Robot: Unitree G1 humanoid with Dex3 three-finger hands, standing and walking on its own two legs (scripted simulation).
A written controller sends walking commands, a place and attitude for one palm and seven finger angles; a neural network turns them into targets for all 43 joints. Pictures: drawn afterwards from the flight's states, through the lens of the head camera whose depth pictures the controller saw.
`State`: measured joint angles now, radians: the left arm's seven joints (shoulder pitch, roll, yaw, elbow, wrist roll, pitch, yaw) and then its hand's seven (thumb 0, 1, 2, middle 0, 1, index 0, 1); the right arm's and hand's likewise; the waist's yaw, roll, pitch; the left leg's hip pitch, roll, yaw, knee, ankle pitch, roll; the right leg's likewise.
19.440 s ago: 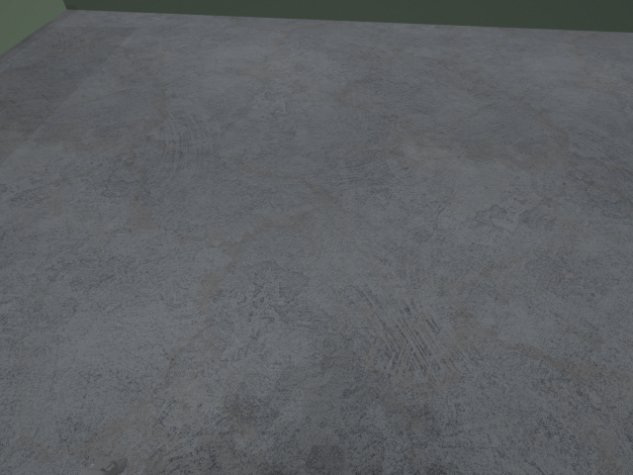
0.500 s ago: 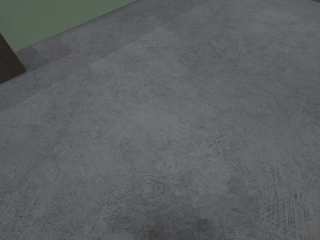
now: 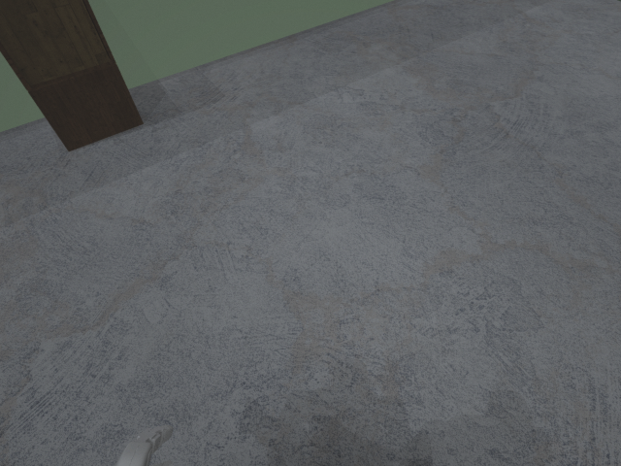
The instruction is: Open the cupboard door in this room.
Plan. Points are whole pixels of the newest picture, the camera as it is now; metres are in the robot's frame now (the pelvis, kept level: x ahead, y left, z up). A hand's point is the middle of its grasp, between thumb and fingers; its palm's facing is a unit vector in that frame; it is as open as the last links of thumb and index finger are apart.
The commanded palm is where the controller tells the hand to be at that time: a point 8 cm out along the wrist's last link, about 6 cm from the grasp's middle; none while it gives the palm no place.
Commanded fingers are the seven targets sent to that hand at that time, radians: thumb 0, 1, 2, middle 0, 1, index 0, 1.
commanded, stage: turn or walk to find it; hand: left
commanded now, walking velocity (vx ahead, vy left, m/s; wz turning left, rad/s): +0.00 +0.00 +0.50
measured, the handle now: out of the picture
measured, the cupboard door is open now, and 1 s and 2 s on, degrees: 0 0 0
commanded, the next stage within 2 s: none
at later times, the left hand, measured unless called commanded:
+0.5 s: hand out of the picture -0.06 +0.23 -0.18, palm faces +0.32 -0.91 -0.24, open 7.4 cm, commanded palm none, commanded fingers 0.00 0.90 0.90 -0.20 -0.30 -0.20 -0.30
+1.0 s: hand out of the picture +0.13 +0.25 -0.14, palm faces +0.47 -0.85 -0.24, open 7.4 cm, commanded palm none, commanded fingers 0.00 0.90 0.90 -0.20 -0.30 -0.20 -0.30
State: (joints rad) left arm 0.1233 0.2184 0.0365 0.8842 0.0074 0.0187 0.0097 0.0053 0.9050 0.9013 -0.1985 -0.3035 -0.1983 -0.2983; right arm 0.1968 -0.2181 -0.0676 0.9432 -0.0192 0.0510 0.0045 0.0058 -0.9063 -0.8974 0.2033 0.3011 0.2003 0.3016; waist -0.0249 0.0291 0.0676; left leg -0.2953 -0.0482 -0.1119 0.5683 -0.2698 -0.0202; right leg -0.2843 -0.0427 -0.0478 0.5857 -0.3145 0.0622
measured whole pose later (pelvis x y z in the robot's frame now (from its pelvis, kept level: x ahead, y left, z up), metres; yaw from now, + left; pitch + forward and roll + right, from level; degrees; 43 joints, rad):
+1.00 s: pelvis +0.11 +0.03 +0.00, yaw +31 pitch +0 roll +1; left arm 0.14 0.18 0.03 0.89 0.02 -0.07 -0.03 0.00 0.90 0.90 -0.20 -0.30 -0.20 -0.30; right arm 0.35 -0.23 -0.07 1.06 -0.02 0.01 0.01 0.01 -0.91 -0.90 0.20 0.30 0.20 0.30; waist -0.04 0.05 0.06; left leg -0.31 -0.01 -0.07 1.04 -0.48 0.02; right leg -0.35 -0.10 -0.15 0.64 -0.28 0.00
